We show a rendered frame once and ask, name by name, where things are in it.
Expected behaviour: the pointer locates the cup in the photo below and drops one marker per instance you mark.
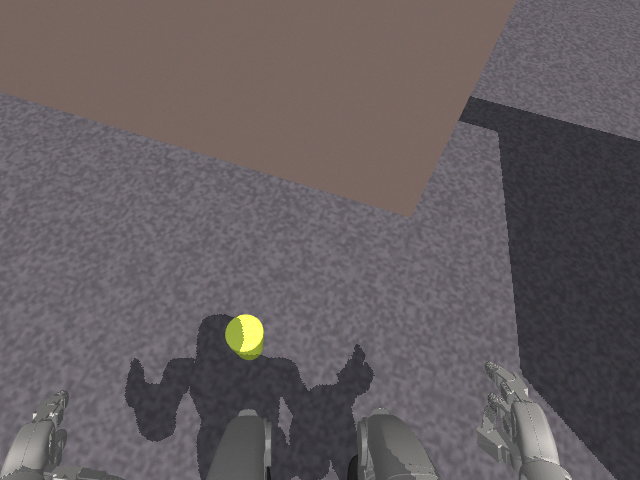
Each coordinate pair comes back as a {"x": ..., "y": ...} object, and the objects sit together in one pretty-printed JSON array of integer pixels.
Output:
[{"x": 245, "y": 336}]

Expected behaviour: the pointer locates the left robot hand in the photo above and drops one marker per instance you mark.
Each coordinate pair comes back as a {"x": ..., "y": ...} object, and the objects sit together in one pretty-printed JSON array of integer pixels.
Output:
[{"x": 38, "y": 448}]

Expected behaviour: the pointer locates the right robot hand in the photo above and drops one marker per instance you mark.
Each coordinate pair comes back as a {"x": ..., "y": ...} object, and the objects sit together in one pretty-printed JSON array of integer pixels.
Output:
[{"x": 528, "y": 436}]

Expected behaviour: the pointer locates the right robot arm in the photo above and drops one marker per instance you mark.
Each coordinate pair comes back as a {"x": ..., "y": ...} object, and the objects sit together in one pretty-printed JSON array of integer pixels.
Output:
[{"x": 543, "y": 470}]

